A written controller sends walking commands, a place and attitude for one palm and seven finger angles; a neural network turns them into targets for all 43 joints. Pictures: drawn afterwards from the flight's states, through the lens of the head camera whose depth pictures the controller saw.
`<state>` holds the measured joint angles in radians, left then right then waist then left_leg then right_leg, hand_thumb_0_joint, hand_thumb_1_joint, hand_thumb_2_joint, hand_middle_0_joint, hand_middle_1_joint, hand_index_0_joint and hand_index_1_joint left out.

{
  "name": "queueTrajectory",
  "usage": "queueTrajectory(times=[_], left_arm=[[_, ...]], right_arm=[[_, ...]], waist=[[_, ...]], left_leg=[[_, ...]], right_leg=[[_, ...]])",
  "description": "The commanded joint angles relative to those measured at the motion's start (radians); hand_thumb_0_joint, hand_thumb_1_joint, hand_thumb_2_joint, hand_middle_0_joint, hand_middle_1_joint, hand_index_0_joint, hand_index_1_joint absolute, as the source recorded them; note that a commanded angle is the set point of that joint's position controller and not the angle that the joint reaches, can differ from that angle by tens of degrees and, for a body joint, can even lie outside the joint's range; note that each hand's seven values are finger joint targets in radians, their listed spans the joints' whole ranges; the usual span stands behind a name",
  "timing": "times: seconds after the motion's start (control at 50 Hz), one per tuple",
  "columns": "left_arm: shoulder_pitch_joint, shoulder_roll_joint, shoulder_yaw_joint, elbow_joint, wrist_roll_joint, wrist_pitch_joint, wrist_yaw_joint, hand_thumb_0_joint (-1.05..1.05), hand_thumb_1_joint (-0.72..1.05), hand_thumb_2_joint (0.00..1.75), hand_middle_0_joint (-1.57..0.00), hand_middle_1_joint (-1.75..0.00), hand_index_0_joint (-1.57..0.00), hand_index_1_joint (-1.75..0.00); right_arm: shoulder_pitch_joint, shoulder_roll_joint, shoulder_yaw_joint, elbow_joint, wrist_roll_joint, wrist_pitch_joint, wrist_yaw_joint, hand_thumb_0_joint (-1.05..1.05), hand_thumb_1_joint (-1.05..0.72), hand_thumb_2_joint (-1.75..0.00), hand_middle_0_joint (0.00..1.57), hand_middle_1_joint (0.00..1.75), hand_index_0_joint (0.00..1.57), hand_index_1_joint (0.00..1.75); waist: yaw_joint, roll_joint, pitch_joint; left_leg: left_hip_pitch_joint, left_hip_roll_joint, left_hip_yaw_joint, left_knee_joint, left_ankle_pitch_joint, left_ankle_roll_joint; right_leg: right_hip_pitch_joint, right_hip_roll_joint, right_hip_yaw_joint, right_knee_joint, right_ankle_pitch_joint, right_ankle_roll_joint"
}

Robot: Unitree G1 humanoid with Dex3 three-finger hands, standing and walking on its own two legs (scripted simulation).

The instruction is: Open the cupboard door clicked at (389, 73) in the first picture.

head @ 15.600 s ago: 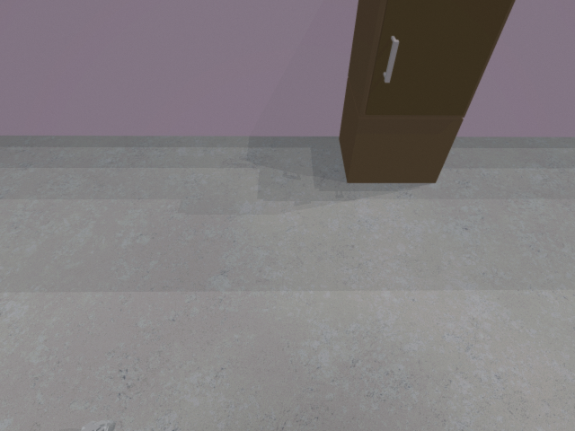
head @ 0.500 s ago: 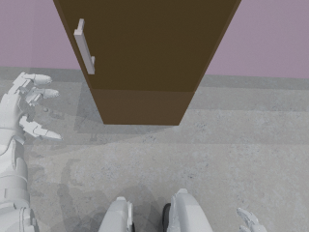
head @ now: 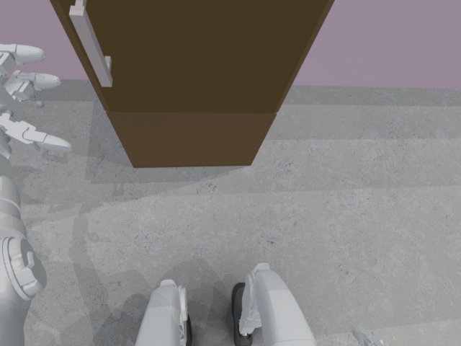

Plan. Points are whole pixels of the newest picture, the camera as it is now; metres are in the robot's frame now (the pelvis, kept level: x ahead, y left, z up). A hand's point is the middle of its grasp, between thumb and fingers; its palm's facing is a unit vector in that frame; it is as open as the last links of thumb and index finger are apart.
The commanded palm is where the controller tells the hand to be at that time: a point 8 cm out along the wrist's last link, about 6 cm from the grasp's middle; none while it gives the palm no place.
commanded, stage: move the hooked fingers beside the handle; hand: left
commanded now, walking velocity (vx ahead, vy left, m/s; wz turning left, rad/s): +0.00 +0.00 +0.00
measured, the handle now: (95, 42) +0.61 +0.21 +0.04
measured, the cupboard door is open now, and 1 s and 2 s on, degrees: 0 0 0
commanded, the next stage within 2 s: slide the fingers in behind the handle in 1.14 s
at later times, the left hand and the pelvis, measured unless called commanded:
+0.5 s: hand (57, 67) +0.57 +0.26 +0.03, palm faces +0.01 -1.00 -0.04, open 14.0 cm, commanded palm +0.55 +0.28 +0.03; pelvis +0.00 +0.01 -0.02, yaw -3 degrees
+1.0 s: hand (60, 72) +0.56 +0.26 +0.03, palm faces +0.00 -1.00 -0.03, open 14.0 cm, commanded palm +0.55 +0.28 +0.03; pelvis +0.02 +0.01 +0.00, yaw -2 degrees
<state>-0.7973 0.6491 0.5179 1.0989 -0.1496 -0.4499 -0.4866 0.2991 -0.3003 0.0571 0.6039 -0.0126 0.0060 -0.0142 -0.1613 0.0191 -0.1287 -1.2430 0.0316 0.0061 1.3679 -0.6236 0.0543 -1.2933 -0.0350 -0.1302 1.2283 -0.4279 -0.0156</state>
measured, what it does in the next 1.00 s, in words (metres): stands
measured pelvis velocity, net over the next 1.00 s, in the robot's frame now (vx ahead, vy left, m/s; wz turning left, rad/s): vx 0.02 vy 0.01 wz -0.03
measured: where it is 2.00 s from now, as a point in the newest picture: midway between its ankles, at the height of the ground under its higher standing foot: (212, 342)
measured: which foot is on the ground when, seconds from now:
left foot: down 0.00-1.00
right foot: down 0.00-1.00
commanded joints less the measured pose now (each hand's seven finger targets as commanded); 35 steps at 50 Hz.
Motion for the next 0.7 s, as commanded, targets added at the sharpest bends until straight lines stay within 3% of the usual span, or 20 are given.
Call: queueTrajectory(times=[0.0,0.02,0.1,0.14,0.2,0.22,0.26,0.32,0.36,0.4,0.42,0.46,0.48,0.54,0.6,0.62,0.64,0.68], left_arm=[[-0.428,0.326,0.045,-0.147,-0.006,-0.039,0.012,0.00,-0.50,0.30,-0.30,-1.20,-0.30,-1.20],[-0.452,0.332,0.045,-0.122,-0.002,-0.032,0.017,0.00,-0.50,0.30,-0.30,-1.20,-0.30,-1.20],[-0.526,0.404,0.060,-0.120,0.036,-0.030,0.033,0.00,-0.50,0.30,-0.30,-1.20,-0.30,-1.20],[-0.574,0.399,0.043,-0.109,0.046,-0.025,0.042,0.00,-0.50,0.30,-0.30,-1.20,-0.30,-1.20],[-0.587,0.430,0.059,-0.091,0.061,-0.016,0.046,0.00,-0.50,0.30,-0.30,-1.20,-0.30,-1.20],[-0.618,0.415,0.040,-0.088,0.062,-0.007,0.047,0.00,-0.50,0.30,-0.30,-1.20,-0.30,-1.20],[-0.612,0.453,0.066,-0.054,0.072,0.012,0.051,0.00,-0.50,0.30,-0.30,-1.20,-0.30,-1.20],[-0.671,0.477,0.055,-0.054,0.097,0.027,0.058,0.00,-0.50,0.30,-0.30,-1.20,-0.30,-1.20],[-0.634,0.487,0.068,-0.046,0.099,0.034,0.060,0.00,-0.50,0.30,-0.30,-1.20,-0.30,-1.20],[-0.592,0.523,0.103,-0.096,0.096,0.028,0.053,0.00,-0.50,0.30,-0.30,-1.20,-0.30,-1.20],[-0.585,0.510,0.097,-0.126,0.091,0.027,0.049,0.00,-0.50,0.30,-0.30,-1.20,-0.30,-1.20],[-0.560,0.506,0.111,-0.150,0.078,0.031,0.047,0.00,-0.50,0.30,-0.30,-1.20,-0.30,-1.20],[-0.546,0.476,0.098,-0.149,0.071,0.032,0.043,0.00,-0.50,0.30,-0.30,-1.20,-0.30,-1.20],[-0.532,0.466,0.102,-0.208,0.058,0.037,0.045,0.00,-0.50,0.30,-0.30,-1.20,-0.30,-1.20],[-0.547,0.449,0.097,-0.231,0.056,0.032,0.054,0.00,-0.50,0.30,-0.30,-1.20,-0.30,-1.20],[-0.532,0.422,0.082,-0.219,0.055,0.033,0.056,0.00,-0.50,0.30,-0.30,-1.20,-0.30,-1.20],[-0.526,0.407,0.075,-0.194,0.053,0.034,0.059,0.00,-0.50,0.30,-0.30,-1.20,-0.30,-1.20],[-0.536,0.406,0.067,-0.194,0.059,0.026,0.062,0.00,-0.50,0.30,-0.30,-1.20,-0.30,-1.20]], right_arm=[[0.182,-0.211,-0.066,-0.048,0.000,0.004,-0.020,0.00,-0.90,-0.90,0.20,0.30,0.20,0.30],[0.183,-0.210,-0.064,-0.049,-0.001,0.008,-0.021,0.00,-0.90,-0.90,0.20,0.30,0.20,0.30],[0.202,-0.214,-0.051,-0.053,-0.008,0.024,-0.017,0.00,-0.90,-0.90,0.20,0.30,0.20,0.30],[0.210,-0.216,-0.048,-0.048,-0.012,0.030,-0.013,0.00,-0.90,-0.90,0.20,0.30,0.20,0.30],[0.231,-0.220,-0.045,-0.049,-0.016,0.044,-0.010,0.00,-0.90,-0.90,0.20,0.30,0.20,0.30],[0.233,-0.220,-0.043,-0.048,-0.017,0.048,-0.009,0.00,-0.90,-0.90,0.20,0.30,0.20,0.30],[0.246,-0.222,-0.037,-0.054,-0.019,0.061,-0.007,0.00,-0.90,-0.90,0.20,0.30,0.20,0.30],[0.259,-0.222,-0.029,-0.057,-0.022,0.076,-0.005,0.00,-0.90,-0.90,0.20,0.30,0.20,0.30],[0.265,-0.221,-0.027,-0.064,-0.024,0.083,-0.002,0.00,-0.90,-0.90,0.20,0.30,0.20,0.30],[0.275,-0.221,-0.029,-0.076,-0.024,0.090,0.003,0.00,-0.90,-0.90,0.20,0.30,0.20,0.30],[0.275,-0.218,-0.032,-0.077,-0.025,0.096,0.006,0.00,-0.90,-0.90,0.20,0.30,0.20,0.30],[0.275,-0.215,-0.037,-0.078,-0.023,0.104,0.012,0.00,-0.90,-0.90,0.20,0.30,0.20,0.30],[0.276,-0.212,-0.039,-0.077,-0.021,0.106,0.015,0.00,-0.90,-0.90,0.20,0.30,0.20,0.30],[0.280,-0.210,-0.045,-0.072,-0.018,0.111,0.017,0.00,-0.90,-0.90,0.20,0.30,0.20,0.30],[0.285,-0.205,-0.049,-0.058,-0.020,0.110,0.019,0.00,-0.90,-0.90,0.20,0.30,0.20,0.30],[0.281,-0.202,-0.050,-0.057,-0.019,0.109,0.020,0.00,-0.90,-0.90,0.20,0.30,0.20,0.30],[0.282,-0.201,-0.050,-0.048,-0.020,0.108,0.019,0.00,-0.90,-0.90,0.20,0.30,0.20,0.30],[0.277,-0.199,-0.048,-0.046,-0.020,0.108,0.017,0.00,-0.90,-0.90,0.20,0.30,0.20,0.30]], waist=[[-0.029,0.167,-0.522],[-0.041,0.161,-0.509],[-0.045,0.227,-0.549],[-0.065,0.246,-0.547],[-0.067,0.264,-0.593],[-0.081,0.283,-0.580],[-0.084,0.247,-0.574],[-0.099,0.274,-0.577],[-0.092,0.267,-0.588],[-0.068,0.301,-0.651],[-0.060,0.331,-0.666],[-0.058,0.298,-0.660],[-0.065,0.304,-0.645],[-0.057,0.303,-0.658],[-0.065,0.313,-0.643],[-0.063,0.320,-0.625],[-0.074,0.285,-0.597],[-0.073,0.310,-0.575]], left_leg=[[0.322,-0.003,-0.116,-0.180,0.486,-0.040],[0.293,-0.005,-0.111,-0.170,0.469,-0.034],[0.308,-0.002,-0.123,-0.160,0.489,-0.043],[0.315,0.001,-0.131,-0.149,0.493,-0.045],[0.343,0.007,-0.140,-0.137,0.555,-0.053],[0.344,0.008,-0.143,-0.134,0.559,-0.055],[0.301,0.008,-0.138,-0.125,0.548,-0.044],[0.301,0.011,-0.144,-0.118,0.554,-0.045],[0.286,0.011,-0.137,-0.113,0.552,-0.040],[0.343,0.017,-0.146,-0.117,0.645,-0.050],[0.376,0.020,-0.149,-0.121,0.682,-0.058],[0.381,0.024,-0.152,-0.126,0.687,-0.055],[0.392,0.027,-0.154,-0.128,0.695,-0.054],[0.419,0.028,-0.153,-0.142,0.711,-0.055],[0.447,0.030,-0.157,-0.148,0.728,-0.058],[0.449,0.029,-0.157,-0.153,0.725,-0.062],[0.435,0.029,-0.154,-0.151,0.711,-0.056],[0.437,0.029,-0.153,-0.154,0.712,-0.057]], right_leg=[[0.274,0.056,0.073,-0.089,0.169,-0.007],[0.276,0.054,0.077,-0.090,0.171,-0.004],[0.251,0.059,0.070,-0.071,0.165,-0.009],[0.214,0.060,0.067,-0.068,0.157,-0.009],[0.206,0.061,0.060,-0.055,0.184,-0.009],[0.189,0.061,0.059,-0.055,0.185,-0.008],[0.214,0.063,0.061,-0.054,0.200,-0.006],[0.191,0.066,0.058,-0.047,0.199,-0.007],[0.211,0.066,0.060,-0.048,0.208,-0.006],[0.232,0.067,0.056,-0.038,0.252,-0.009],[0.229,0.066,0.056,-0.042,0.261,-0.009],[0.243,0.070,0.054,-0.050,0.265,-0.006],[0.221,0.071,0.054,-0.053,0.264,-0.008],[0.245,0.072,0.054,-0.069,0.271,-0.005],[0.231,0.073,0.051,-0.077,0.269,-0.005],[0.223,0.073,0.050,-0.084,0.259,-0.006],[0.223,0.075,0.051,-0.091,0.262,-0.004],[0.211,0.073,0.051,-0.090,0.256,-0.008]])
